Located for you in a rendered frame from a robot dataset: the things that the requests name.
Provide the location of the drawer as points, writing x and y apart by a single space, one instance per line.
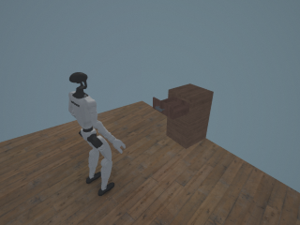
174 107

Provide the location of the robot head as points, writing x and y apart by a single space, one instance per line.
79 77

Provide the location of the robot left thigh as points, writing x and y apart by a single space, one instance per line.
94 152

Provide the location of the right robot hand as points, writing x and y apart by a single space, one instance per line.
117 144

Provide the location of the robot right upper arm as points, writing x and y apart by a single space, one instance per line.
91 105

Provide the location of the robot left upper arm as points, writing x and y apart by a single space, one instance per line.
70 107

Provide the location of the robot right forearm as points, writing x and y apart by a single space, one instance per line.
104 132

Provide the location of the cabinet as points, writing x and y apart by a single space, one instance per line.
190 128

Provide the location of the handle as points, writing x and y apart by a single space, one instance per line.
157 108

